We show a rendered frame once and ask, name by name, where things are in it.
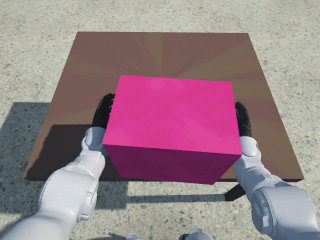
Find left robot hand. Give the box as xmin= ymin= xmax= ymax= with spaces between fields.
xmin=91 ymin=93 xmax=116 ymax=130

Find table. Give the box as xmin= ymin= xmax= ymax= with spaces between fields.
xmin=23 ymin=31 xmax=305 ymax=202

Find carton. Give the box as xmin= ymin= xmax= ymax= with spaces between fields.
xmin=102 ymin=75 xmax=242 ymax=185

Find robot right upper arm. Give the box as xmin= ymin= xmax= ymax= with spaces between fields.
xmin=250 ymin=185 xmax=320 ymax=240

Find right robot hand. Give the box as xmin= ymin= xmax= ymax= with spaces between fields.
xmin=234 ymin=101 xmax=252 ymax=138

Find right robot shin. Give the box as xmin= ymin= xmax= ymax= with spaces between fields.
xmin=189 ymin=227 xmax=203 ymax=235

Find robot shin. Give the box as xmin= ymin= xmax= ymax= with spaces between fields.
xmin=189 ymin=227 xmax=203 ymax=235
xmin=126 ymin=233 xmax=139 ymax=239

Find robot left forearm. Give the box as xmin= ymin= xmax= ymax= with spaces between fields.
xmin=38 ymin=127 xmax=108 ymax=210

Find left robot shin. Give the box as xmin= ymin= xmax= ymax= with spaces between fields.
xmin=126 ymin=233 xmax=139 ymax=239

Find robot right forearm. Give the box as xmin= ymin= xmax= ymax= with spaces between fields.
xmin=233 ymin=136 xmax=318 ymax=226

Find robot left upper arm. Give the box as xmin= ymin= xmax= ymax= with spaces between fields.
xmin=0 ymin=169 xmax=99 ymax=240

